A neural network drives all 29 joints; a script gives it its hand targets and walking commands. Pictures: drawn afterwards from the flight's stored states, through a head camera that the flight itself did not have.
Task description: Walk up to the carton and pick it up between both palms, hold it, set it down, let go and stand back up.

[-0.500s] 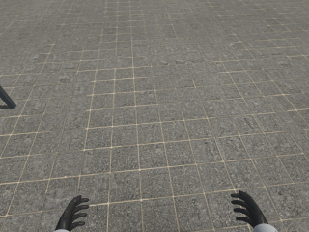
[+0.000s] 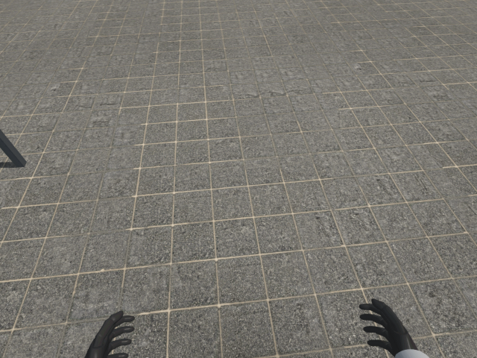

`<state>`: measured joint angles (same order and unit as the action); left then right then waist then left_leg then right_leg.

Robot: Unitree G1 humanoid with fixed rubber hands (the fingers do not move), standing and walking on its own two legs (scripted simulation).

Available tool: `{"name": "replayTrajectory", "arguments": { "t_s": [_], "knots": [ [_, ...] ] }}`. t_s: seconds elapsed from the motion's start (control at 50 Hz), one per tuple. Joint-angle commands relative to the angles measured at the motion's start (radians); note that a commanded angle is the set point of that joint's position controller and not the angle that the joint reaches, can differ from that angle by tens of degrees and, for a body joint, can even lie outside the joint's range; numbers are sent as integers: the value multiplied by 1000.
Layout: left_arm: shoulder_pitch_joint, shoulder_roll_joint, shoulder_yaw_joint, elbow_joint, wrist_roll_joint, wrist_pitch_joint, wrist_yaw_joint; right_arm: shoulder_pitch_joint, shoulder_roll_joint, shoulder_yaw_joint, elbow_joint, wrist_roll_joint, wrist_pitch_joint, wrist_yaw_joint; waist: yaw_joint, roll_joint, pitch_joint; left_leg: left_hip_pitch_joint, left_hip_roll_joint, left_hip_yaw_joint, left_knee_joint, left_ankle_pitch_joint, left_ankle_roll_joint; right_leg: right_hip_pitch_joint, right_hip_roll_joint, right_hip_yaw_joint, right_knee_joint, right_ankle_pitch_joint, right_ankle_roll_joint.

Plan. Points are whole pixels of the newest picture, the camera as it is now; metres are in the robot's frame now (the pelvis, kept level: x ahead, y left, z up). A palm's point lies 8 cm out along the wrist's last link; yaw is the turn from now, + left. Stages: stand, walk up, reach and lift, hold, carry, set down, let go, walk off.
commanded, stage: stand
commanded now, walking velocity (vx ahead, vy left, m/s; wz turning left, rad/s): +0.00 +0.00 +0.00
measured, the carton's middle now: out of the picture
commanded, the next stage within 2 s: walk up in 0.98 s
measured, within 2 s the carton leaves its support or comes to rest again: neither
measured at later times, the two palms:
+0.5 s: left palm out of the picture +0.13 +0.25 -0.08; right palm out of the picture +0.13 -0.25 -0.08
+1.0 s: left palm out of the picture +0.13 +0.25 -0.08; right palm out of the picture +0.12 -0.25 -0.08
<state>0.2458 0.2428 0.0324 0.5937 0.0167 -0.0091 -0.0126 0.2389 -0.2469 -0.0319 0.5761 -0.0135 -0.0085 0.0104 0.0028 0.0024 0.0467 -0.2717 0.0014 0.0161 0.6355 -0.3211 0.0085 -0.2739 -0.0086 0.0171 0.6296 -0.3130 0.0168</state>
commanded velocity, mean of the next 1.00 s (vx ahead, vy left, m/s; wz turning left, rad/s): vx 0.00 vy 0.00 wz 0.00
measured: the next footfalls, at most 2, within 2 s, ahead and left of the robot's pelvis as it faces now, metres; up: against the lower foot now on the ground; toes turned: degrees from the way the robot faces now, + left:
left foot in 1.54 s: +0.11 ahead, +0.27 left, +0.00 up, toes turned +20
right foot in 1.94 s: +0.37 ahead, +0.09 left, +0.00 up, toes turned +30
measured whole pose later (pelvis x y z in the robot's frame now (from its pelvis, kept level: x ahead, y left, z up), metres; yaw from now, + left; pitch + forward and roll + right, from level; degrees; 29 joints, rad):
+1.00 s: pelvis +0.00 +0.00 +0.00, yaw -1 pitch -2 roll +0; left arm 0.25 0.25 0.02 0.62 0.01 -0.01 -0.01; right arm 0.27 -0.25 -0.02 0.60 -0.01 -0.01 0.01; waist 0.00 0.00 0.03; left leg -0.26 0.01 0.04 0.60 -0.31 0.01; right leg -0.27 0.00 0.04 0.60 -0.29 0.02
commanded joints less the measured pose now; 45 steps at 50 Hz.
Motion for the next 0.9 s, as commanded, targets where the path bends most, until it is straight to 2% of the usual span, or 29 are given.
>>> {"name": "replayTrajectory", "arguments": {
  "t_s": [0.0,0.2,0.38,0.4,0.56,0.66,0.88],
  "knots": [
    [-20,121,34,-86,-1,-20,3,-23,-123,-37,-87,0,-20,-3,-1,-1,-41,-20,86,-107,-162,74,29,3,-65,78,-122,103,-44],
    [-15,120,33,-81,-5,-20,3,-14,-123,-33,-81,2,-21,-3,-1,9,-53,-16,92,-109,-172,54,28,-1,-66,90,-127,82,-47],
    [-11,127,31,-73,-4,-22,3,-1,-122,-32,-72,2,-23,-4,-1,-12,-38,-12,91,-103,-168,70,27,-11,-67,98,-138,89,-47],
    [-9,124,31,-72,-4,-22,3,-4,-126,-32,-72,2,-23,-4,1,3,-30,-14,92,-101,-169,76,28,-13,-65,101,-137,97,-47],
    [-10,129,30,-67,-6,-23,4,2,-125,-31,-68,2,-23,-4,-1,-8,-39,-1,91,-99,-169,93,27,-10,-64,103,-138,112,-48],
    [-7,127,28,-65,-6,-21,4,3,-127,-31,-68,4,-23,-5,2,7,-51,-4,94,-96,-171,105,28,6,-66,103,-131,135,-46],
    [-10,129,26,-56,-6,-19,5,13,-128,-29,-62,5,-21,-6,0,-8,-52,5,97,-97,-180,93,29,-2,-62,108,-137,123,-45]
  ]
}}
